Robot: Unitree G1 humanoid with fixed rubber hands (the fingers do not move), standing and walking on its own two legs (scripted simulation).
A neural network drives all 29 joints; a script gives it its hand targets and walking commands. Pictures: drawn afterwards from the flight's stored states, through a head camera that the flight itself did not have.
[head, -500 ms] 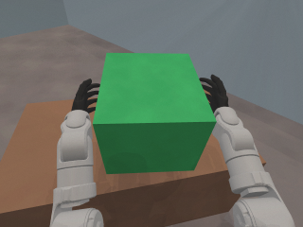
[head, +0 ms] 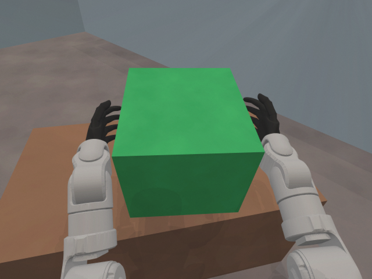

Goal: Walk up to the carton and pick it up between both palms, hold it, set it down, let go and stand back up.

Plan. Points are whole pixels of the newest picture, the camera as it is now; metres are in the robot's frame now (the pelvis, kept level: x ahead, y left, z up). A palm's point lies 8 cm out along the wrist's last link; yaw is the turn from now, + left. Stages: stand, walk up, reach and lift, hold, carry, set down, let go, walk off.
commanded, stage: hold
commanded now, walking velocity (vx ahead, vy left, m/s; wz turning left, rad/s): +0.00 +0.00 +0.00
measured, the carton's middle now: (182, 138) +0.41 +0.02 +0.13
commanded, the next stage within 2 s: none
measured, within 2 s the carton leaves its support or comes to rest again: neither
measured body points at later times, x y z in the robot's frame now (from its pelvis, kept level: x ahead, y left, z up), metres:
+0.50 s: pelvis +0.00 +0.00 +0.00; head -0.05 +0.03 +0.45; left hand +0.36 +0.19 +0.18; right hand +0.37 -0.15 +0.19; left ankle +0.04 +0.12 -0.75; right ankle -0.02 -0.11 -0.75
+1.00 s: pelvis +0.00 +0.00 +0.00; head -0.05 +0.03 +0.45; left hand +0.36 +0.18 +0.18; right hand +0.37 -0.16 +0.19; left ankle +0.04 +0.12 -0.75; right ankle -0.02 -0.11 -0.75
